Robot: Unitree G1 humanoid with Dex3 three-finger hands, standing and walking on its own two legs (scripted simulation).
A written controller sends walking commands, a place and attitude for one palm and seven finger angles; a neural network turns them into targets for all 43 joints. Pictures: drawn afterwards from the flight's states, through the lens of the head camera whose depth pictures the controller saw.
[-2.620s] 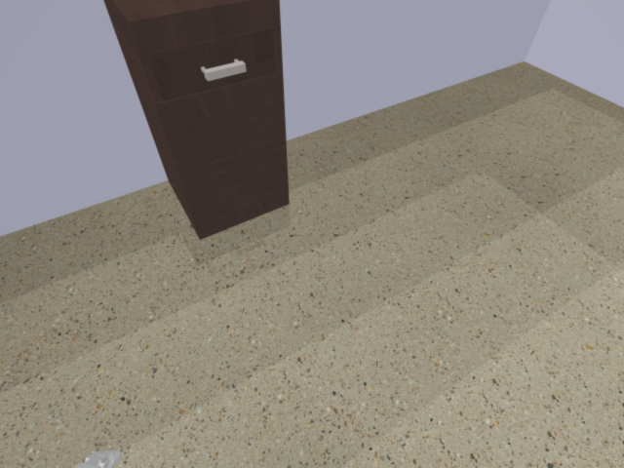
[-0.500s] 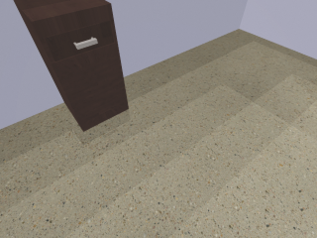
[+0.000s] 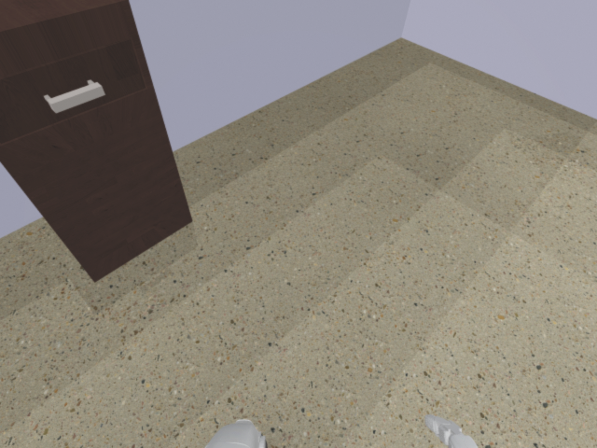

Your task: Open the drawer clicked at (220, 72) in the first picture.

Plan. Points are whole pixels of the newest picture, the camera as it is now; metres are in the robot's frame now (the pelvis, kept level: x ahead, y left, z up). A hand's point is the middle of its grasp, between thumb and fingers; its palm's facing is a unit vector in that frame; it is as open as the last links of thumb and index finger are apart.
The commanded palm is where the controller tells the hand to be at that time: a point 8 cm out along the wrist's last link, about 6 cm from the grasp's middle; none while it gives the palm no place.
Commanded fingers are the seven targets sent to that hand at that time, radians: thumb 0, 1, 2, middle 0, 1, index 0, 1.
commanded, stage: walk to a spot facing it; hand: left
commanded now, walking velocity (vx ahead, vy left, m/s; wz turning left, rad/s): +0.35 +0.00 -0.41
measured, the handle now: (73, 93) +0.82 +0.68 -0.05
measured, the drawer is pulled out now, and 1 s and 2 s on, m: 0.00 0.00 0.00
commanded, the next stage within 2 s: turn to face it in 0.96 s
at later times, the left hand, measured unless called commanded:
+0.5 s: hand (249, 297) +0.38 +0.14 -0.14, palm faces -0.33 -0.93 -0.19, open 7.4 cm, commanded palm none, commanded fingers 0.00 0.90 0.90 -0.20 -0.30 -0.20 -0.30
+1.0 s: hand (256, 269) +0.47 +0.15 -0.19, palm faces -0.31 -0.94 -0.17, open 7.4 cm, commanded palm none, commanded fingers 0.00 0.90 0.90 -0.20 -0.30 -0.20 -0.30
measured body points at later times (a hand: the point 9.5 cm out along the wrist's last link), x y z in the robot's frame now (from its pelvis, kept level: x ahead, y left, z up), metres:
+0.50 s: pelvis +0.20 +0.00 +0.01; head +0.23 -0.01 +0.46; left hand +0.40 +0.19 -0.13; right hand +0.04 -0.20 -0.13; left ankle +0.12 +0.12 -0.73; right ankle +0.26 -0.14 -0.70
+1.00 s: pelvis +0.42 -0.04 +0.00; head +0.44 -0.01 +0.45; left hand +0.49 +0.20 -0.17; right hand +0.41 -0.31 -0.12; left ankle +0.51 +0.03 -0.73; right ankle +0.28 -0.13 -0.70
